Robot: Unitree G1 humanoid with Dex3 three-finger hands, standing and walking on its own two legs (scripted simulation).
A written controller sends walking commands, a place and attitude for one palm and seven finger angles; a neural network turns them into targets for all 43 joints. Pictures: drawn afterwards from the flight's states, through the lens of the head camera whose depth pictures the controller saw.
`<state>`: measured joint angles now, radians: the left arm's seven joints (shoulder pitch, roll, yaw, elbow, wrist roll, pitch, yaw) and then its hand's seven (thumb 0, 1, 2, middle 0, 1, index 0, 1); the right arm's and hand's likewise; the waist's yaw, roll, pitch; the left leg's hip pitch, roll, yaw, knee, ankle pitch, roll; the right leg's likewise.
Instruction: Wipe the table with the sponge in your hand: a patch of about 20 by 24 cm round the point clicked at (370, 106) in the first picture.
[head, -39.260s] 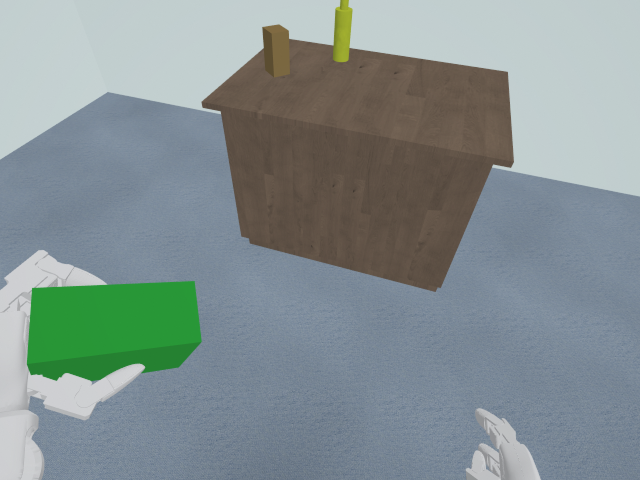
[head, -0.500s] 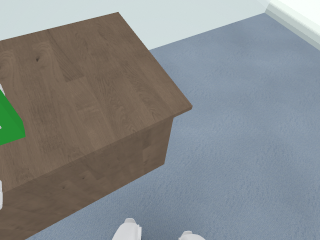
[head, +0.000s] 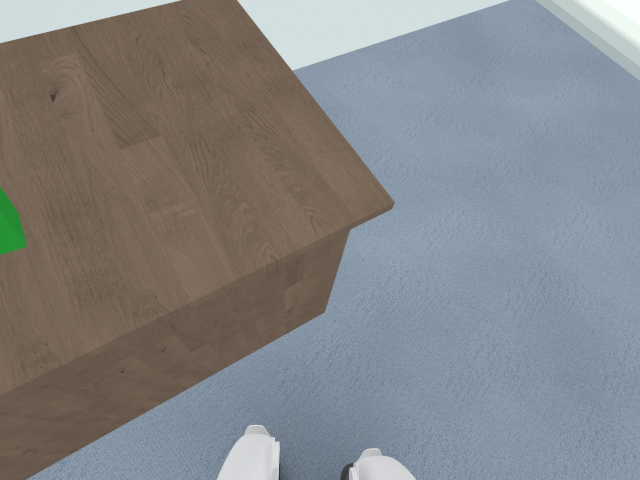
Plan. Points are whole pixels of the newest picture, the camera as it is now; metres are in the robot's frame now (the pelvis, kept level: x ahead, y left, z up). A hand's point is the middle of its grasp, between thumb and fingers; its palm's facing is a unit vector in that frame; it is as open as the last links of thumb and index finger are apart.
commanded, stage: slide across to the middle lane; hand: left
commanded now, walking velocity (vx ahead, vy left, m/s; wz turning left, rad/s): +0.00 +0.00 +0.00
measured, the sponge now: out of the picture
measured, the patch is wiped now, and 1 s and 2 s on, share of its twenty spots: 0.10 0.10 0.25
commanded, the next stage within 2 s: wipe back along the middle lane in 0.66 s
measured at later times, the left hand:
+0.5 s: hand out of the picture +0.47 +0.39 +0.08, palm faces -0.18 +0.01 -0.98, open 10.3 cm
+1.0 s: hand (13, 151) +0.47 +0.35 +0.08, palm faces -0.13 +0.00 -0.99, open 10.3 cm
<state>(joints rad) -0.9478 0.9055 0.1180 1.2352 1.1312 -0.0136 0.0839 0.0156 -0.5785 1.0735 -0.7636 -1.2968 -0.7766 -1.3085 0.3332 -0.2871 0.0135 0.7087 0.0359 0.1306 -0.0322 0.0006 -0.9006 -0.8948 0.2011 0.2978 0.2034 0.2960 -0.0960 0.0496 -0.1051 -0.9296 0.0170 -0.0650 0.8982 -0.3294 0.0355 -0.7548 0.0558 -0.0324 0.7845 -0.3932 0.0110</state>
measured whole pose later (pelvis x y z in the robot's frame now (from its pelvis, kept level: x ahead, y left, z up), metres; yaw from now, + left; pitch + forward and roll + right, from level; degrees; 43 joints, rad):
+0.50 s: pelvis +0.02 -0.01 +0.01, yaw +1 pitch +19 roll -5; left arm -0.94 0.83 0.06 1.20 1.09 0.05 0.09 0.00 -0.55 1.07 -0.72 -1.34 -0.73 -1.35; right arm 0.33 -0.28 0.00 0.74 0.04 0.12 -0.02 0.00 -0.90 -0.89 0.20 0.30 0.20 0.30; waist -0.12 0.05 -0.10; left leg -0.83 0.02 -0.08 0.82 -0.32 0.02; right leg -0.65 0.06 -0.04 0.69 -0.38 0.00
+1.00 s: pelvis +0.04 -0.01 +0.02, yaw +0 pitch +17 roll -4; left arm -0.81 0.71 0.07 1.13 1.05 0.12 0.17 0.00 -0.52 1.06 -0.69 -1.36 -0.70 -1.37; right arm 0.33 -0.29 -0.02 0.75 0.04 0.17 0.02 0.00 -0.90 -0.89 0.20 0.30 0.20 0.30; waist -0.10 0.05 -0.13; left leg -0.74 0.02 -0.05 0.78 -0.34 0.02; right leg -0.57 0.06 -0.01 0.66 -0.39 0.00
